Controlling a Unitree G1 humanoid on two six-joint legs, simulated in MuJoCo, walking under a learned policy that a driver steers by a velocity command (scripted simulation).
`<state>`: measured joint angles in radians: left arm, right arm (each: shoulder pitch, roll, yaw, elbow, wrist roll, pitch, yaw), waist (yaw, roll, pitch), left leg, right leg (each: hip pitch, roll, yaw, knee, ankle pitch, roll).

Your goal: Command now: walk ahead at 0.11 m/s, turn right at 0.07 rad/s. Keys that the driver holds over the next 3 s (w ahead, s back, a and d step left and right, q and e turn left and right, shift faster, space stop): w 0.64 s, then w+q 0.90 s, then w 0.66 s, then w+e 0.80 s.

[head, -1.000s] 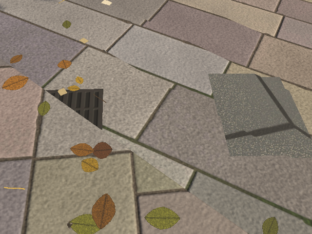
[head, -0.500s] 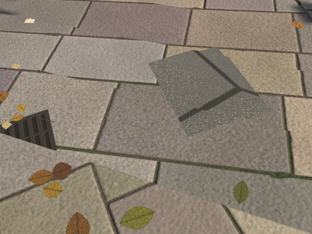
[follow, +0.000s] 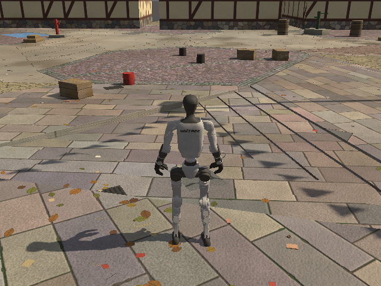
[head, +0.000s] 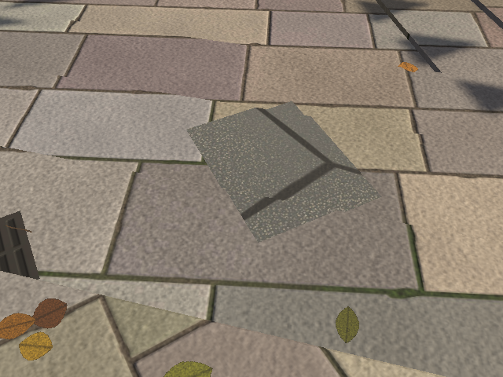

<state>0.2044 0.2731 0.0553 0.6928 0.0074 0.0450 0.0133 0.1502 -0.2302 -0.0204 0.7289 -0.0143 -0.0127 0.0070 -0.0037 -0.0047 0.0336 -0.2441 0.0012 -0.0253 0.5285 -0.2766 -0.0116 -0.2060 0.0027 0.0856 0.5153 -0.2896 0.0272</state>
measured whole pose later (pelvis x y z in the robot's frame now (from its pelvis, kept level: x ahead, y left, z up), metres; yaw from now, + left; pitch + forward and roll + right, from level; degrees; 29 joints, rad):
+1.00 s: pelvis +0.40 -0.05 +0.01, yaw +9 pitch +0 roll -3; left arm 0.32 0.27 0.06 0.83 0.01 -0.11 -0.01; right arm 0.17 -0.29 -0.05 0.72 0.02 -0.05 0.02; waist 0.07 0.05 0.02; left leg -0.69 0.10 -0.07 0.73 0.10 0.01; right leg 0.05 0.07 -0.17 0.19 -0.25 -0.05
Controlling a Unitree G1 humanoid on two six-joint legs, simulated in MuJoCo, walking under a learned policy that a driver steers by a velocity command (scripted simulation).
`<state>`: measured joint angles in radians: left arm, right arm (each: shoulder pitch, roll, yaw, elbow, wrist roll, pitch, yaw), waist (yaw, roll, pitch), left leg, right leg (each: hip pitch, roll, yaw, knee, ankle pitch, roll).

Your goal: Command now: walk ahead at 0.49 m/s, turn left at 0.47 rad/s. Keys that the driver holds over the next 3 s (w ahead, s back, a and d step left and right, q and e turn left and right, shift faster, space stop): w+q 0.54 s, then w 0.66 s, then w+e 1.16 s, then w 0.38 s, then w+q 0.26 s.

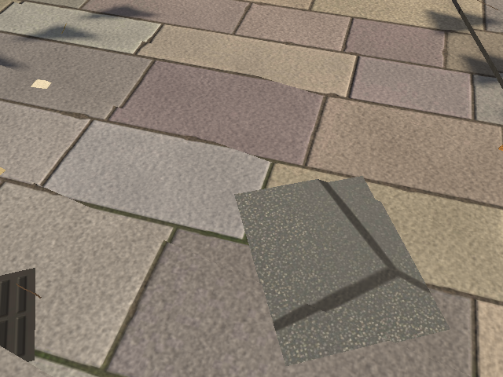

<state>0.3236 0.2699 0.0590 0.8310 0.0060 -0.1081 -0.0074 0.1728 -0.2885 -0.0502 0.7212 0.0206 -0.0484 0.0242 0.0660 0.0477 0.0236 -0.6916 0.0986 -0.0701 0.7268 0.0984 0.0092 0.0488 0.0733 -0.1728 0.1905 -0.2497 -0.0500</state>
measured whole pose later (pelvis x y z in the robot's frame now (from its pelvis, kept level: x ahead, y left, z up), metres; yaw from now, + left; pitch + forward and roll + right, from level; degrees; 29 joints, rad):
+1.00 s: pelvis +0.58 +0.10 -0.03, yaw +25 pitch +2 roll -1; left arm 0.40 0.26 0.04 0.88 -0.02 -0.08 -0.01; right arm 0.07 -0.26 -0.04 0.65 0.01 -0.07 0.01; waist 0.11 0.04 0.03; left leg -0.63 0.07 -0.04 0.61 0.00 0.00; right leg -0.02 0.06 0.01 0.24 -0.25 -0.04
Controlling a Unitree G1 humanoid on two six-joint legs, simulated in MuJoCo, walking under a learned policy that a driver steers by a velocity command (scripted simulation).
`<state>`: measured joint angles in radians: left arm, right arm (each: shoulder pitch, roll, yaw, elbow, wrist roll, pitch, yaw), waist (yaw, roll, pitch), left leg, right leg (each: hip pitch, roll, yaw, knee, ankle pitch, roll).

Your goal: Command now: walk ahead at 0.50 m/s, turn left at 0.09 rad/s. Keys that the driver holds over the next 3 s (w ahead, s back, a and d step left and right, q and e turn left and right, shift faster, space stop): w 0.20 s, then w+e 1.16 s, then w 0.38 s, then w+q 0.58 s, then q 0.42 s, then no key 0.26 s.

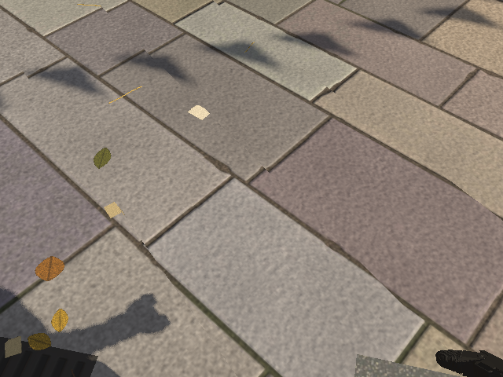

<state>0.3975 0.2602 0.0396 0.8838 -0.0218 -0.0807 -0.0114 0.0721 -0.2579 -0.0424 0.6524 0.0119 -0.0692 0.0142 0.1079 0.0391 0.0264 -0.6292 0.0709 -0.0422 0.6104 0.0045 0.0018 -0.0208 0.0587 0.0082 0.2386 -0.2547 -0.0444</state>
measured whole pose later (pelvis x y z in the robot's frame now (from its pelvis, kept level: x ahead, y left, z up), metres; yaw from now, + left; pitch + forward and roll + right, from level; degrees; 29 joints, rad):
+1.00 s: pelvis +0.55 -0.08 -0.03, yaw -25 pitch +3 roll +0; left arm 0.32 0.28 0.07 0.74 -0.02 -0.04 0.00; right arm 0.07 -0.30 -0.04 0.70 -0.01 -0.11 0.01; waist 0.06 0.03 0.05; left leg -0.66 0.08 -0.09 0.69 -0.03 -0.07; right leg -0.12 0.12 0.13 0.34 -0.24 -0.09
